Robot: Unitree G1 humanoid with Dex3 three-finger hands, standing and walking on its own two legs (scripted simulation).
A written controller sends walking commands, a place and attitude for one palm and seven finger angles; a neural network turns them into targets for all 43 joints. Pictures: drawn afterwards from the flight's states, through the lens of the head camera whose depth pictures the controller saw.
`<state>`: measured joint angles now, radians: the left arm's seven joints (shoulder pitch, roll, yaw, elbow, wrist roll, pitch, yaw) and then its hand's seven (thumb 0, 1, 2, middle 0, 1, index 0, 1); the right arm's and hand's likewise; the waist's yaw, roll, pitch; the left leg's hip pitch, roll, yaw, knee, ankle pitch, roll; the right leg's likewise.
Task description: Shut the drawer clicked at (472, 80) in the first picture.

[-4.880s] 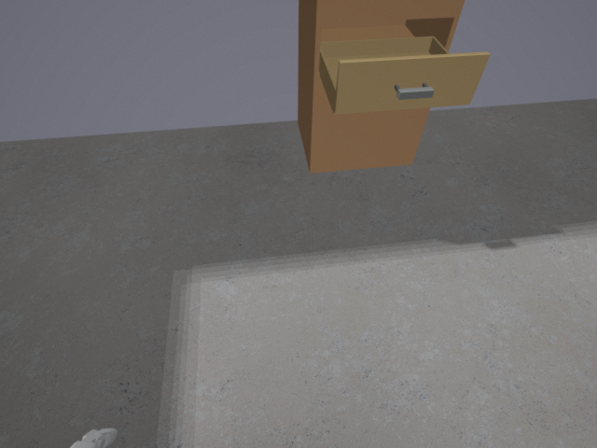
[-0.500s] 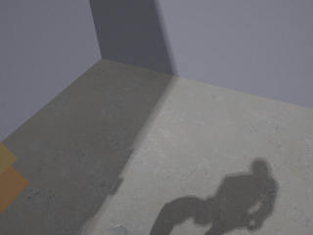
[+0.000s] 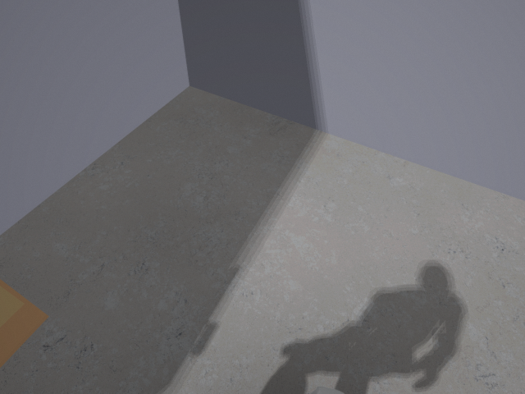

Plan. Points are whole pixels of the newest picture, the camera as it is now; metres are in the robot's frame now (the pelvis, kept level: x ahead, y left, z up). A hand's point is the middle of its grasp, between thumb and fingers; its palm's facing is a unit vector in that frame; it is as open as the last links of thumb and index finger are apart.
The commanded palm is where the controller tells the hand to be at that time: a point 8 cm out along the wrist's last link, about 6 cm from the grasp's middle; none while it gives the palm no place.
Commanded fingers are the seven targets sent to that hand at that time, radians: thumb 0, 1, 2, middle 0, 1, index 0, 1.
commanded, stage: turn to face it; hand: left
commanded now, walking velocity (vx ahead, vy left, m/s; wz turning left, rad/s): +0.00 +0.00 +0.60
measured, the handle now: out of the picture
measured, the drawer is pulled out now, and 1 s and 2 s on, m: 0.30 0.30 0.30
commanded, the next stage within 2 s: take the last steps up to it in 1.80 s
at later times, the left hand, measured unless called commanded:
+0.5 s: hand out of the picture +0.05 +0.17 -0.16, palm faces +0.33 -0.91 -0.26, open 7.3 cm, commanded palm none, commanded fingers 0.00 0.90 0.90 -0.20 -0.30 -0.20 -0.30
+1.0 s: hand out of the picture +0.02 +0.22 -0.16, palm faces +0.56 -0.79 -0.27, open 7.4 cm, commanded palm none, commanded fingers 0.00 0.90 0.90 -0.20 -0.30 -0.20 -0.30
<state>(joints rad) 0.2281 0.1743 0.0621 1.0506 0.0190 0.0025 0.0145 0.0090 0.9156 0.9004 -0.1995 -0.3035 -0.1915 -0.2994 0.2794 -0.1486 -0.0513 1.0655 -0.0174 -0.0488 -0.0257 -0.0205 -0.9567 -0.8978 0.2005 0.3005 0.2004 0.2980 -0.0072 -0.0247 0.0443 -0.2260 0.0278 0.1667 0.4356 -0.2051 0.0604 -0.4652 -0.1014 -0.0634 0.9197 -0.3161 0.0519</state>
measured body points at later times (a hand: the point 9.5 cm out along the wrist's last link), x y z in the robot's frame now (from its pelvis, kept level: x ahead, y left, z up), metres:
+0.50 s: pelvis +0.04 -0.04 +0.00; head +0.07 -0.04 +0.44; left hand +0.03 +0.22 -0.14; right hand +0.20 -0.27 -0.15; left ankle +0.01 +0.10 -0.69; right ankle +0.05 -0.13 -0.74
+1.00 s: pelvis +0.04 -0.02 -0.01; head +0.08 +0.01 +0.44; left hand -0.01 +0.26 -0.14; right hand +0.24 -0.18 -0.15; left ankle +0.01 +0.09 -0.74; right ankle +0.11 -0.15 -0.70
